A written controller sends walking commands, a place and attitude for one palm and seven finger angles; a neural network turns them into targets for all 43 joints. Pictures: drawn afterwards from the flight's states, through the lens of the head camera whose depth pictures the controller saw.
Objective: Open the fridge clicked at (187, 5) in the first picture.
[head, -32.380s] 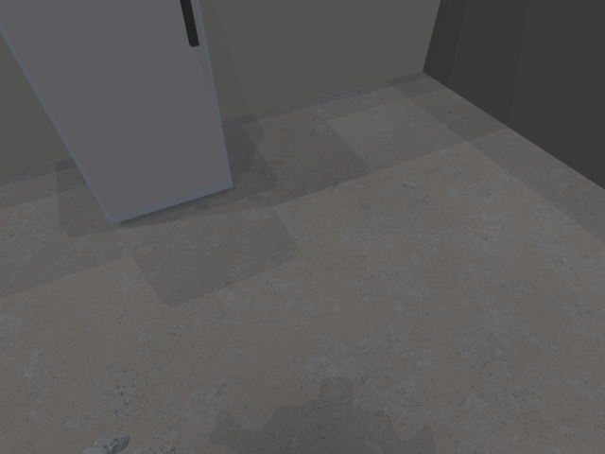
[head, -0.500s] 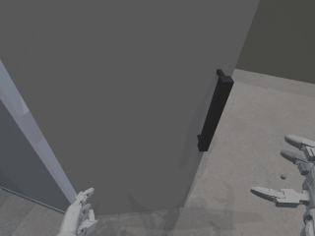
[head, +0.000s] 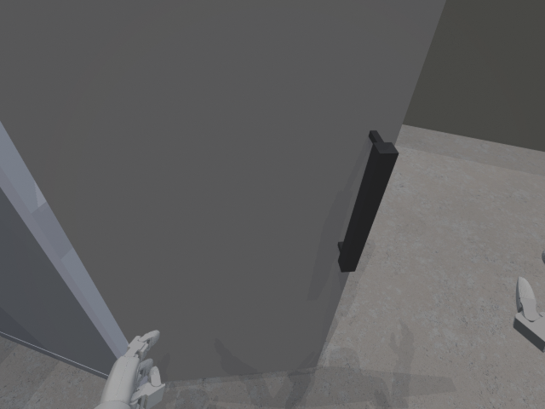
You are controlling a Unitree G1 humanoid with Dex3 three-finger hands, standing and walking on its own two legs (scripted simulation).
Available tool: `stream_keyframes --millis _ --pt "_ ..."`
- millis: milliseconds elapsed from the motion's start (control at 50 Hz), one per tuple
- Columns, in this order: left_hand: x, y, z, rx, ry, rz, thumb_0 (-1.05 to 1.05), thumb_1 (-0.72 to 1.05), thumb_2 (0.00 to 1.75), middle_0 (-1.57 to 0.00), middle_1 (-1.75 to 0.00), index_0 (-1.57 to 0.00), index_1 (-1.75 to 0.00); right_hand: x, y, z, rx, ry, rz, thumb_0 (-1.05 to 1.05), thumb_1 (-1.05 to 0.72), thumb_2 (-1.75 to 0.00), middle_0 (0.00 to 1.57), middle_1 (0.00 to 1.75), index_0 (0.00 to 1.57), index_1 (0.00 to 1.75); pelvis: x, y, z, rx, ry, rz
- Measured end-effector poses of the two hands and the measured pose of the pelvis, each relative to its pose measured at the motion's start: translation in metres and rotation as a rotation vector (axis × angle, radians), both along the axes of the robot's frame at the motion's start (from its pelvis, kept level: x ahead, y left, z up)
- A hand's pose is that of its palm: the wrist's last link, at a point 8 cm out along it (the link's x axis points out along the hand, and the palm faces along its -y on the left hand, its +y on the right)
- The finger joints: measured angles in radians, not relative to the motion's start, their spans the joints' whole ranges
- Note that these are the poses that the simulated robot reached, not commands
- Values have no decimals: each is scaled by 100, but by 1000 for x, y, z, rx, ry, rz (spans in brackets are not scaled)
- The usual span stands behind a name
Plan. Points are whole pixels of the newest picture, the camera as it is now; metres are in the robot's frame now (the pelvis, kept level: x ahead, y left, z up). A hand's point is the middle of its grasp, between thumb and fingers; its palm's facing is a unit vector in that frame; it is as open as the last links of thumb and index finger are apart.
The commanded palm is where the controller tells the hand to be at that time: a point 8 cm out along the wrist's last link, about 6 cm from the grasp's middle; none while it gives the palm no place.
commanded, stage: draw the hand back to the body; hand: right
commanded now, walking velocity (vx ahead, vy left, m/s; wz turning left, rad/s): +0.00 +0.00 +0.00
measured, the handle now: (358, 208) +0.41 -0.15 +0.10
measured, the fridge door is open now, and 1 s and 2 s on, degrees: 66 66 66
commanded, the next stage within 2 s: step back with the hand held close in 0.34 s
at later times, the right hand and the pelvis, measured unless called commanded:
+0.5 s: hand (530, 321) +0.17 -0.28 +0.15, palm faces +0.50 +0.80 -0.34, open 7.4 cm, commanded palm +0.13 -0.30 +0.17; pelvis -0.01 +0.00 +0.00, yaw +0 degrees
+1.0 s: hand out of the picture +0.13 -0.29 +0.14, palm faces +0.42 +0.79 -0.45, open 7.4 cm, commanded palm +0.07 -0.32 +0.17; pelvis -0.07 -0.02 -0.01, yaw +0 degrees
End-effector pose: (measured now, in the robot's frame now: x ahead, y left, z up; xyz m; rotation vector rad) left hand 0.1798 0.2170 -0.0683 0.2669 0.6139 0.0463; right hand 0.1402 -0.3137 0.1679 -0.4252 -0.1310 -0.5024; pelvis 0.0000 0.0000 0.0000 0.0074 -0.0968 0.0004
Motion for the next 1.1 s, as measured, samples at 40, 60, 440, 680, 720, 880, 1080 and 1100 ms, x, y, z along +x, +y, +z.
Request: stream_keyframes --millis 40,60,440,680,720,880,1080,1100 --pt "1 0 0 0 0 -2 2 90 90 -21 -30 -21 -30 -2 -1 1 -2 -4 -9 1 -72 -81 22 41 21 41 -1 0 0 0 -1 -1" --pt "1 0 0 0 0 -3 2 90 90 -21 -30 -21 -30 -3 -2 1 0 -4 -12 1 -74 -83 22 39 21 39 -1 0 0 0 -2 -1" --pt "-13 1 -1 -2 12 2 2 90 90 -21 -30 -21 -30 -11 3 -1 16 -8 -7 1 -89 -90 21 31 21 30 -10 3 1 1 -19 -2" --pt "-28 8 1 19 55 63 1 90 90 -21 -30 -21 -30 -8 9 6 -77 -14 91 1 -89 -90 21 30 21 30 -26 -5 -1 10 71 -2" --pt "-33 9 0 23 64 85 1 90 90 -21 -30 -21 -30 -10 8 2 -85 17 109 1 -89 -90 21 30 21 30 -29 -7 -2 8 81 2" --pt "-62 7 -4 48 96 120 1 90 90 -21 -30 -20 -30 -30 -6 -5 -108 32 109 1 -89 -90 22 31 21 30 -50 -16 -7 9 90 6" --pt "-93 -5 -7 63 83 97 1 90 90 -21 -30 -21 -30 -60 -17 -5 -142 -65 94 1 -89 -90 22 31 21 30 -76 -23 -16 29 89 -20" --pt "-96 -7 -8 65 83 92 1 90 90 -21 -30 -21 -30 -63 -18 -4 -147 -75 92 1 -89 -90 22 31 21 30 -78 -24 -17 31 88 -27"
